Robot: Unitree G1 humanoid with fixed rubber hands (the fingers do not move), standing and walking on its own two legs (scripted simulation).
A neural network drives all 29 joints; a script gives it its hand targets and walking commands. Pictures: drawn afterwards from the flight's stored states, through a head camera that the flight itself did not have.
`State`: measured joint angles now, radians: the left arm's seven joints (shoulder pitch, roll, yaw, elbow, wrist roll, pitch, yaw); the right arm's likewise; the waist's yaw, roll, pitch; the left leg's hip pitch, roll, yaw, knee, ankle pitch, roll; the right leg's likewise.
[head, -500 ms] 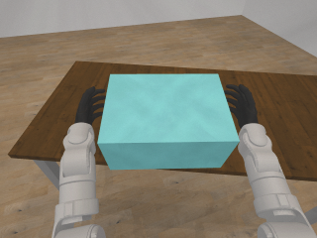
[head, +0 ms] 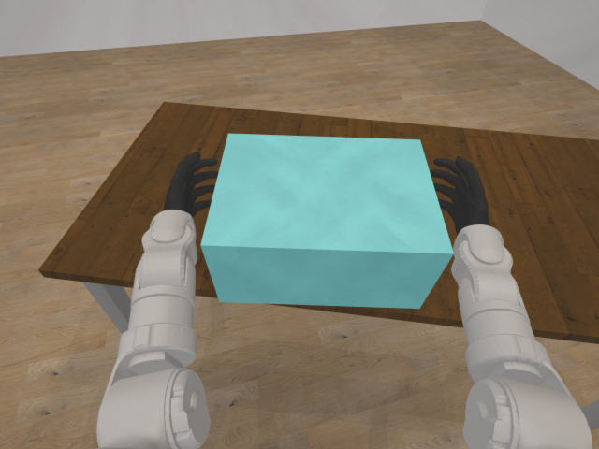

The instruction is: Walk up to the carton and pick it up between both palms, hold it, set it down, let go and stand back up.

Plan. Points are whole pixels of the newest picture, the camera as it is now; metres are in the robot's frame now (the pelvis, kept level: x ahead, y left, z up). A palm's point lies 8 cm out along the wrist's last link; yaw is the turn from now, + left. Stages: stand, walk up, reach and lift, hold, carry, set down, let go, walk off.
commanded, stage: set down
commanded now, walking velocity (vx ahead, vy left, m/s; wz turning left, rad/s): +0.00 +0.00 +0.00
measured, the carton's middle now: (321, 219) +0.43 +0.02 +0.08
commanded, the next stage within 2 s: none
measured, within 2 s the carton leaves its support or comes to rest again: rests again in 1.28 s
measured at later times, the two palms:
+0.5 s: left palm (189, 218) +0.41 +0.21 +0.09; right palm (454, 212) +0.43 -0.17 +0.10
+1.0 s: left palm (189, 215) +0.42 +0.22 +0.08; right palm (449, 209) +0.44 -0.17 +0.10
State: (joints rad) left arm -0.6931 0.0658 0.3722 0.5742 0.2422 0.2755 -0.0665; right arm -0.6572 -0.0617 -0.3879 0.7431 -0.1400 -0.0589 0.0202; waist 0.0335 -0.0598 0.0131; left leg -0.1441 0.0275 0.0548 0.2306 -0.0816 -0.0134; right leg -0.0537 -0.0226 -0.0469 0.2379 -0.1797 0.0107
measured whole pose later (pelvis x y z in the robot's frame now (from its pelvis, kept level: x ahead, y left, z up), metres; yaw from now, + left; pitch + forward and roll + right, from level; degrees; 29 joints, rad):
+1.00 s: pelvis +0.01 +0.00 +0.00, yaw -1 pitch +7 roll +0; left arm -0.83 0.11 0.42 0.90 0.24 0.11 -0.03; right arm -0.80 -0.08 -0.54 0.93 -0.26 -0.10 0.05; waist 0.08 -0.07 -0.04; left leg -0.29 0.04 0.08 0.25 -0.08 -0.01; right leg -0.20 -0.01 -0.03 0.24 -0.17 0.01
